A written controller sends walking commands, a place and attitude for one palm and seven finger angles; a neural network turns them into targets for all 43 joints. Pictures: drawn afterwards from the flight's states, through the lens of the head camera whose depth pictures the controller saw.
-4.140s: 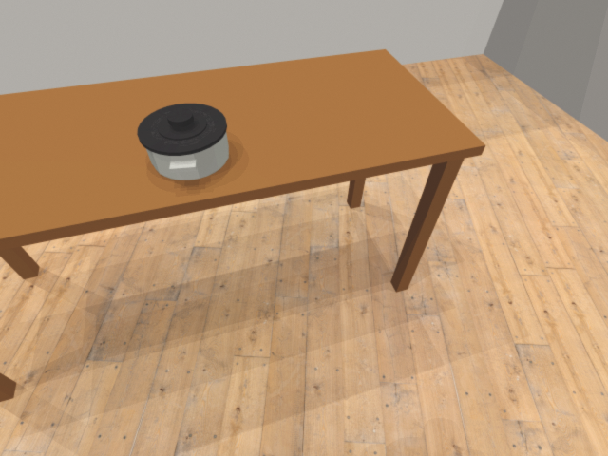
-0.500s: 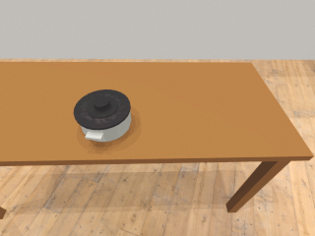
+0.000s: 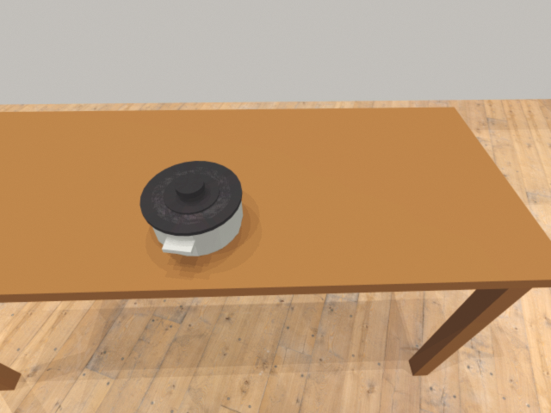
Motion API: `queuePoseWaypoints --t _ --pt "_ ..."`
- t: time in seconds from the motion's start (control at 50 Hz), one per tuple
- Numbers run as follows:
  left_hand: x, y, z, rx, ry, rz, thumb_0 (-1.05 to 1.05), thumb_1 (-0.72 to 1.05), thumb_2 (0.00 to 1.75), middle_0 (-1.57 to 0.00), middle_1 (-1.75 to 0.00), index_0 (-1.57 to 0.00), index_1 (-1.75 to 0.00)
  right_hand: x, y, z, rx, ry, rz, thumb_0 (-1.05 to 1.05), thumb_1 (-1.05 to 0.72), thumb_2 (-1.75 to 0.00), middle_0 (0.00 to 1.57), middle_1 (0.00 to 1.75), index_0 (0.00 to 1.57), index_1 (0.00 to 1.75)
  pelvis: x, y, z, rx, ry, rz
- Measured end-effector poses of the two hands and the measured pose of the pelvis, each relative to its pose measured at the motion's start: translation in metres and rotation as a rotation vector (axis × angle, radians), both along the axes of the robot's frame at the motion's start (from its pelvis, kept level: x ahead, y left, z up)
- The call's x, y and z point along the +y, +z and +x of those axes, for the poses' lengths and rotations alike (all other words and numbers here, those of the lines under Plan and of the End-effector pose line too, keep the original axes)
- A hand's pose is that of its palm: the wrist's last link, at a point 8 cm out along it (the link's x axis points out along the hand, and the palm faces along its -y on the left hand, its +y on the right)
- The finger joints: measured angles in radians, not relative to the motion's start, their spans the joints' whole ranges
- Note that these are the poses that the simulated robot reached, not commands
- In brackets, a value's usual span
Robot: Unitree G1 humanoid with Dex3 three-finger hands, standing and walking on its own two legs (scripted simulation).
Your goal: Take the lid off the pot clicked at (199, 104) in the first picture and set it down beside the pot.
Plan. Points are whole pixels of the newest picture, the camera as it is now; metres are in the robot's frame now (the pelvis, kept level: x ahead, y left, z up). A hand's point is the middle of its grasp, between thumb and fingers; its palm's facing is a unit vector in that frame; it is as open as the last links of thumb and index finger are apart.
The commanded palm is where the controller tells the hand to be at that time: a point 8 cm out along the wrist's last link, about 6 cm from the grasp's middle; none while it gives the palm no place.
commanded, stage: look again from close up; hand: left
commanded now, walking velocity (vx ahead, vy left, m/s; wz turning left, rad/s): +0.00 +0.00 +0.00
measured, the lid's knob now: (189, 185) +0.49 +0.19 +0.04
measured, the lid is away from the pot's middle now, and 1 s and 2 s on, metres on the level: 0.00 0.00 0.00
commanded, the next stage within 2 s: shuffle to correct the standing spot in 0.64 s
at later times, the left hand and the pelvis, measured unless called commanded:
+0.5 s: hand out of the picture +0.02 +0.16 -0.17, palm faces +0.02 -0.98 -0.20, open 7.4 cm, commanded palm none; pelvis +0.01 -0.02 +0.00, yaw +0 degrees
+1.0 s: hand out of the picture +0.00 +0.18 -0.18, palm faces +0.11 -0.97 -0.21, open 7.4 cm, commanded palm none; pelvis +0.00 -0.01 +0.00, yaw +4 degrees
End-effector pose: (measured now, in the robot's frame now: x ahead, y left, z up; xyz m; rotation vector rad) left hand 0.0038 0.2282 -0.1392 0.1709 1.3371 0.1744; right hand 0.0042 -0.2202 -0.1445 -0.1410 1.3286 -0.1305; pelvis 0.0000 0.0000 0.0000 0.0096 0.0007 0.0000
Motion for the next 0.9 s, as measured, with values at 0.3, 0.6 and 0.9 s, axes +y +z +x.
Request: queuePoseWaypoints --t 0.3,0.6,0.9 --pt "-0.012 -0.002 0.014 0.011 -0.007 -0.017 0.01 0.91 0.9 -0.2 -0.3 -0.2 -0.3 -0.01 0.003 0.013 0.024 -0.002 -0.014 0.01 -0.93 -0.89 0.2 0.3 0.2 0.3 -0.009 0.002 0.011 0.0 0.0 0.001" --pt "-0.023 -0.002 0.007 0.028 0.002 -0.025 0.01 0.91 0.9 -0.2 -0.3 -0.2 -0.3 -0.017 0.004 0.012 0.043 0.001 -0.011 0.01 -0.93 -0.89 0.2 0.3 0.2 0.3 -0.018 0.004 0.011 -0.005 0.003 0.001" --pt "-0.025 -0.004 -0.006 0.028 0.038 -0.03 0.01 0.91 0.9 -0.2 -0.3 -0.2 -0.3 -0.016 0.0 -0.001 0.084 0.019 -0.002 0.01 -0.92 -0.89 0.2 0.3 0.2 0.3 -0.019 0.001 0.004 -0.004 0.026 -0.004"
